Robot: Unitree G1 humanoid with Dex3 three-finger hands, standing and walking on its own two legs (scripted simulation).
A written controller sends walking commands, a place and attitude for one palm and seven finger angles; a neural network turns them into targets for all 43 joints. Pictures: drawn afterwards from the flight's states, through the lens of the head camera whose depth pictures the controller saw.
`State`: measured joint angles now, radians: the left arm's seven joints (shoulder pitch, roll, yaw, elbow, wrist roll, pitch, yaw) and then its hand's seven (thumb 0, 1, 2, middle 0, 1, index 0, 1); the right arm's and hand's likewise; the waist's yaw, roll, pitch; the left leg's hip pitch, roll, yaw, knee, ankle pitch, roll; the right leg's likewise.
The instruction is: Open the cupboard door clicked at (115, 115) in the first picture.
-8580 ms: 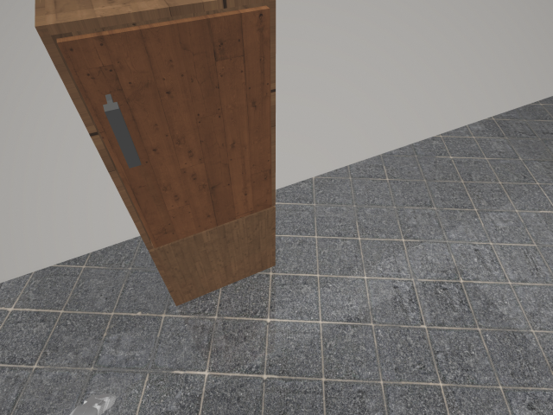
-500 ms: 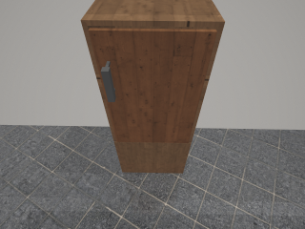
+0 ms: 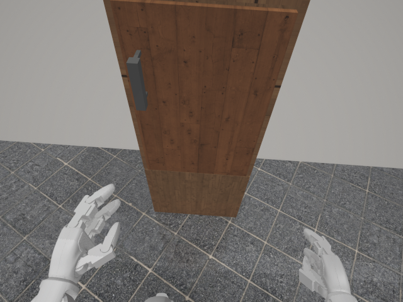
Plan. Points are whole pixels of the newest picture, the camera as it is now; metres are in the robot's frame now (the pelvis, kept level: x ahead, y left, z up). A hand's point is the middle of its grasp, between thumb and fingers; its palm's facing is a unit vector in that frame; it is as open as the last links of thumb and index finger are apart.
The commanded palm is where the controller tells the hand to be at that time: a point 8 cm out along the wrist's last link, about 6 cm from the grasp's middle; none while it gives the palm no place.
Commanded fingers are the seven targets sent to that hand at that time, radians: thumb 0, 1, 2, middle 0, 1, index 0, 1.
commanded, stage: raise the hand with hooked fingers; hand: left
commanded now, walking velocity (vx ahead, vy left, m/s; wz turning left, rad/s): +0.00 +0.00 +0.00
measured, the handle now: (140, 80) +0.59 +0.19 +0.12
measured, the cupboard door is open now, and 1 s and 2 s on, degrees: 0 0 0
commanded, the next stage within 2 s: move the hooked fingers beside the handle in 1.76 s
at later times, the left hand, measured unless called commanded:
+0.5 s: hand (75, 228) +0.23 +0.23 +0.06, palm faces +0.04 -1.00 -0.03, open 11.1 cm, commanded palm +0.20 +0.28 +0.06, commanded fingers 0.00 -0.10 0.47 -0.27 -0.94 -0.27 -0.94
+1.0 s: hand (39, 197) +0.26 +0.29 +0.10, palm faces +0.02 -1.00 -0.05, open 13.7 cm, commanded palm +0.23 +0.34 +0.11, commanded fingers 0.00 -0.50 0.30 -0.30 -1.20 -0.30 -1.20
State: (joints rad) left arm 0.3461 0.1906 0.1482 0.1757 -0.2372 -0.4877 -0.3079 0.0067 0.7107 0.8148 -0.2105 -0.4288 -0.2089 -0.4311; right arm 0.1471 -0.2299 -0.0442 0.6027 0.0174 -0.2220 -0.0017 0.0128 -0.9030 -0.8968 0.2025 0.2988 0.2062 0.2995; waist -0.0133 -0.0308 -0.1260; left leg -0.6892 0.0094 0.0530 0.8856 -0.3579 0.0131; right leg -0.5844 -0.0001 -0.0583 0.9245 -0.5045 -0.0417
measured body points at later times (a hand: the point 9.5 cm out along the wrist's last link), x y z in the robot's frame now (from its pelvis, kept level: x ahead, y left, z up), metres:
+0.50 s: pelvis +0.00 +0.00 +0.00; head +0.03 -0.01 +0.45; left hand +0.22 +0.29 +0.07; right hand +0.12 -0.25 -0.10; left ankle +0.05 +0.11 -0.69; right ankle -0.02 -0.09 -0.69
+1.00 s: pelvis +0.00 +0.04 +0.02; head +0.01 +0.04 +0.47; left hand +0.26 +0.34 +0.11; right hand +0.18 -0.19 -0.04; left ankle +0.05 +0.11 -0.69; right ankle -0.02 -0.09 -0.69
